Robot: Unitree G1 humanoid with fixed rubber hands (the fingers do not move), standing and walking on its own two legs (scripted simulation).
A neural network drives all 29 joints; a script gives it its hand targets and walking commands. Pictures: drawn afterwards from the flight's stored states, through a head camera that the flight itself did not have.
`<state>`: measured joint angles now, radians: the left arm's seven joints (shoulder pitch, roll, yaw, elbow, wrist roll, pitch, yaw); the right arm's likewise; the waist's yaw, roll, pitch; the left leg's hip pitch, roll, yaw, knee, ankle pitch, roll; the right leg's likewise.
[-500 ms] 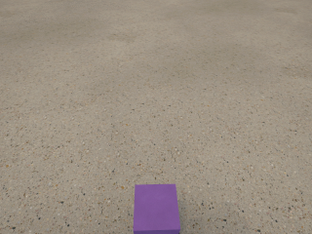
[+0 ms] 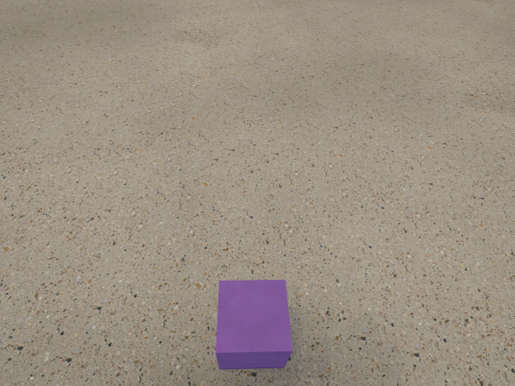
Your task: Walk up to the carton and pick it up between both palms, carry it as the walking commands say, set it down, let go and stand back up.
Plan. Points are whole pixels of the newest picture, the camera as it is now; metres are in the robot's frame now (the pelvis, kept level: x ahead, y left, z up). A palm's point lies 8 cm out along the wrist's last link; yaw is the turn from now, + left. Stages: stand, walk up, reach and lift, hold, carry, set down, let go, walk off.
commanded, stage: walk up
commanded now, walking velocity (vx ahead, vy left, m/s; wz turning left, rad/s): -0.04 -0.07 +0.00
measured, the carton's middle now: (252, 324) +0.43 -0.01 -0.65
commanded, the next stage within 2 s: stand in 0.76 s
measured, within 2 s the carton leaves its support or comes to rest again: neither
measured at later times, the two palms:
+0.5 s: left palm out of the picture -0.04 +0.16 -0.14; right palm out of the picture -0.03 -0.26 -0.14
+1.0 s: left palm out of the picture -0.02 +0.19 -0.14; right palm out of the picture -0.01 -0.23 -0.13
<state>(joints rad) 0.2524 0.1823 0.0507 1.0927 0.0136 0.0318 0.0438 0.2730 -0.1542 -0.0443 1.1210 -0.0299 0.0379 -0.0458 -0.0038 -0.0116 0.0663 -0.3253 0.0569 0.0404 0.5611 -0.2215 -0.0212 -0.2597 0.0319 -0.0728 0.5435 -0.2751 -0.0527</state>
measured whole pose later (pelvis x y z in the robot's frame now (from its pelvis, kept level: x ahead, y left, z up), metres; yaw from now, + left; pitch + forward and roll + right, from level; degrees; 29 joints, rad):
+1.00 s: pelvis +0.01 -0.03 +0.01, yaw -1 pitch -1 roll +0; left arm 0.32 0.15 0.02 1.13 0.01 -0.02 0.04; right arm 0.27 -0.11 -0.02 1.15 -0.01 0.00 -0.03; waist -0.01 -0.02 0.04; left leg -0.20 0.05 0.03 0.39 -0.18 -0.04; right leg -0.08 -0.02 -0.01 0.38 -0.29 0.02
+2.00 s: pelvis -0.04 -0.01 -0.04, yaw -5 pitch +18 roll +0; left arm -0.03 0.13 0.11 0.46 0.00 0.39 -0.01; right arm -0.05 -0.15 -0.05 0.49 -0.05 0.38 0.03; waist 0.04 -0.02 -0.01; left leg -0.87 0.01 -0.05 0.86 -0.31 -0.04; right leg -0.81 -0.01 0.07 0.90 -0.42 0.05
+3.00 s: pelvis -0.07 +0.01 -0.11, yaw -7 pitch +43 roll -2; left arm -1.02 0.27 0.36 0.82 0.00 0.15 0.01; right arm -1.07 -0.27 -0.21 0.83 0.05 0.16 -0.03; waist 0.06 -0.02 -0.03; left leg -1.54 0.00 -0.05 1.05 -0.27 -0.02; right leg -1.47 0.01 0.09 1.08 -0.37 0.08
